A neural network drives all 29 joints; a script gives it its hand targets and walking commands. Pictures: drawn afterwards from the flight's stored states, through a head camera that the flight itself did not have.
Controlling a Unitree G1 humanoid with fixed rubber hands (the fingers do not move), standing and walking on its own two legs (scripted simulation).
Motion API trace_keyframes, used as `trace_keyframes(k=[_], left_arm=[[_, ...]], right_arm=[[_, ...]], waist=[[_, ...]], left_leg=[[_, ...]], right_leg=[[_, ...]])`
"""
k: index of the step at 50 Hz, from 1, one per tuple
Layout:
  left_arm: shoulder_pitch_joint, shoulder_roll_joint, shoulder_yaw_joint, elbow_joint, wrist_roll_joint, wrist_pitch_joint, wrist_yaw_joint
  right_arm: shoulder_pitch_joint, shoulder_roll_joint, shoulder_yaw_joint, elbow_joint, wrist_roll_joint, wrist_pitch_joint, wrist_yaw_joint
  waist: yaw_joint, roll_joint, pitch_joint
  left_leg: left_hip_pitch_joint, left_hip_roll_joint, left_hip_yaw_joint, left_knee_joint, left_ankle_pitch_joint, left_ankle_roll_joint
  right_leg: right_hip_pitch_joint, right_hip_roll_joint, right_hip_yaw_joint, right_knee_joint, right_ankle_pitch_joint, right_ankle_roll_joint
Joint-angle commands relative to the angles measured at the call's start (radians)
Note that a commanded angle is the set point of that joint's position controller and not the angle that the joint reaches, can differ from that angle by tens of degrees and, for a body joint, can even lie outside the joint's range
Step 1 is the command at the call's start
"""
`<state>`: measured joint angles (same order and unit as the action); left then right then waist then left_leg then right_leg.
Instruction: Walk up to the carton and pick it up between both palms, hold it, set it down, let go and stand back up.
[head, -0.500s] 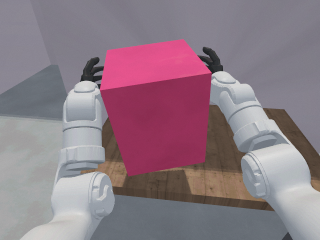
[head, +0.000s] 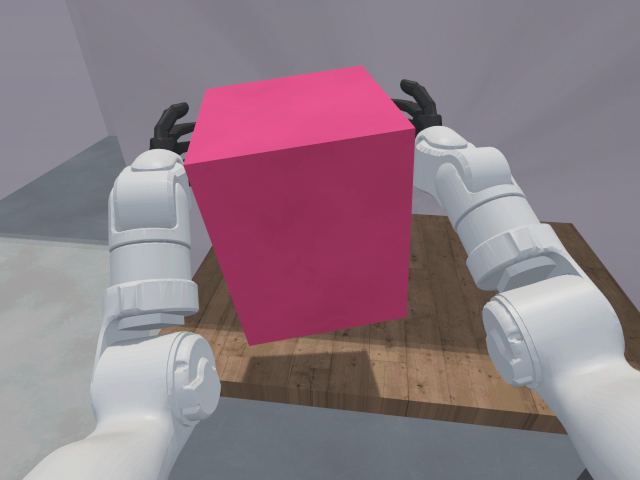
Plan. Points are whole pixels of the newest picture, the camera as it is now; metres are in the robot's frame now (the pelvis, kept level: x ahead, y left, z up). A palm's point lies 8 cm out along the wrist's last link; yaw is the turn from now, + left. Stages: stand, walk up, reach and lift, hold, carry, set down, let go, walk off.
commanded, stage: reach and lift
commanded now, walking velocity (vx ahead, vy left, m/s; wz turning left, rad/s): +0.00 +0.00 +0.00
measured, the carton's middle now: (306, 203) +0.39 +0.01 +0.23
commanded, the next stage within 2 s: hold in 0.34 s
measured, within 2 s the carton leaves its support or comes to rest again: neither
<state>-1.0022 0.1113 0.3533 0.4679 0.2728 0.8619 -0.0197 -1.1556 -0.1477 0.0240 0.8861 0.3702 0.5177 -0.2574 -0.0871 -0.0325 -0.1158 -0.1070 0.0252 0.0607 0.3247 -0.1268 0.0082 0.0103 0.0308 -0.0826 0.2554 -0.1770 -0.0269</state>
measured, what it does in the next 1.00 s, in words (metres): stands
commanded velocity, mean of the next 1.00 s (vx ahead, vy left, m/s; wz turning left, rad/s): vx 0.00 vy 0.00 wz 0.00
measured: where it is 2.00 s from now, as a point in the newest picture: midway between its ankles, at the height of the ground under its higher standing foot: outside the picture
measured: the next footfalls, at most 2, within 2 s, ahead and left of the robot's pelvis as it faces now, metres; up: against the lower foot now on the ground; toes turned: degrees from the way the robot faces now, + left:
none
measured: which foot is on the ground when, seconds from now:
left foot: down 0.00-1.00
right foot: down 0.00-1.00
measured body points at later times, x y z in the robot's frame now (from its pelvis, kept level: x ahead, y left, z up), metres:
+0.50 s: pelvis +0.00 +0.00 +0.00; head -0.09 +0.02 +0.44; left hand +0.39 +0.16 +0.32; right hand +0.39 -0.14 +0.34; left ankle +0.04 +0.11 -0.75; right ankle -0.02 -0.09 -0.75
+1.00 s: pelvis +0.00 -0.01 +0.00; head -0.10 +0.01 +0.44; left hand +0.39 +0.16 +0.34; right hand +0.38 -0.14 +0.36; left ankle +0.04 +0.11 -0.75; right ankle -0.02 -0.09 -0.75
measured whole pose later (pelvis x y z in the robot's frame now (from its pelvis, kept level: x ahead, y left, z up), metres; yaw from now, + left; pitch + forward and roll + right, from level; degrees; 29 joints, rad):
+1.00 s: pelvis +0.00 -0.01 +0.00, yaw +0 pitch -3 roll -1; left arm -1.16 0.17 0.36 0.63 0.25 0.90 -0.04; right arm -1.32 -0.19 0.02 0.99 0.40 0.64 -0.28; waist -0.07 -0.01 -0.19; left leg -0.16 0.04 0.05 0.33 -0.12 0.00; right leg -0.04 0.04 -0.09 0.26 -0.17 -0.04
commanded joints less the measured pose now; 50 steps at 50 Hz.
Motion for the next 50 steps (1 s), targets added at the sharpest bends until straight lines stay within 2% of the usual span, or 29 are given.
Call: trace_keyframes(k=[1,16,23,28,34,42,50], left_arm=[[-0.670,-0.512,-0.286,-0.133,-0.163,-0.075,-0.152],[-0.713,-0.494,-0.268,-0.106,-0.174,-0.054,-0.160],[-0.723,-0.521,-0.317,-0.179,-0.224,-0.010,-0.129],[-0.760,-0.494,-0.270,-0.118,-0.207,0.005,-0.135],[-0.794,-0.455,-0.214,-0.044,-0.185,-0.009,-0.145],[-0.810,-0.436,-0.186,0.043,-0.185,-0.031,-0.167],[-0.809,-0.451,-0.203,0.028,-0.201,-0.041,-0.169]], right_arm=[[-0.659,0.554,0.154,-0.279,0.121,0.010,0.103],[-0.693,0.539,0.143,-0.259,0.140,0.051,0.100],[-0.710,0.495,0.161,-0.291,0.190,0.090,0.110],[-0.740,0.499,0.134,-0.224,0.181,0.118,0.124],[-0.771,0.511,0.120,-0.171,0.190,0.121,0.125],[-0.790,0.489,0.069,-0.135,0.167,0.117,0.112],[-0.786,0.476,0.065,-0.159,0.171,0.113,0.100]], waist=[[-0.007,0.062,-0.299],[0.001,0.066,-0.302],[-0.023,0.095,-0.339],[0.011,0.077,-0.296],[0.034,0.048,-0.314],[0.016,0.040,-0.291],[-0.004,0.070,-0.315]], left_leg=[[0.190,-0.045,-0.049,0.010,0.185,-0.030],[0.166,-0.039,-0.054,0.007,0.174,-0.032],[0.149,-0.025,-0.057,0.014,0.216,-0.055],[0.082,-0.020,-0.062,-0.017,0.106,-0.035],[0.086,-0.030,-0.063,-0.003,0.105,-0.020],[0.071,-0.032,-0.064,-0.007,0.083,-0.017],[0.078,-0.029,-0.074,-0.004,0.117,-0.031]], right_leg=[[-0.037,0.024,0.062,-0.022,0.228,0.087],[-0.045,0.026,0.071,-0.019,0.213,0.079],[-0.019,0.043,0.080,0.005,0.248,0.068],[-0.039,0.032,0.096,-0.008,0.160,0.059],[-0.059,0.021,0.104,-0.016,0.186,0.071],[-0.085,0.008,0.110,-0.032,0.157,0.068],[-0.059,0.011,0.105,-0.023,0.193,0.061]])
